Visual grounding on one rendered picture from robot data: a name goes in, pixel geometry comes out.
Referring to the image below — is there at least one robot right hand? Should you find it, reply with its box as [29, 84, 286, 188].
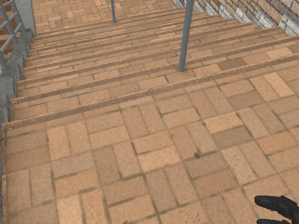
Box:
[254, 195, 299, 224]

